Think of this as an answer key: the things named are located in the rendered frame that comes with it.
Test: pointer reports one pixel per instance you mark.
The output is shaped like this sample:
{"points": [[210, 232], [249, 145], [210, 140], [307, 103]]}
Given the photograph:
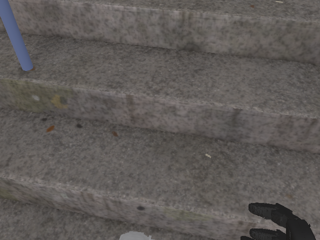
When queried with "robot right hand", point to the robot right hand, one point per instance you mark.
{"points": [[296, 228]]}

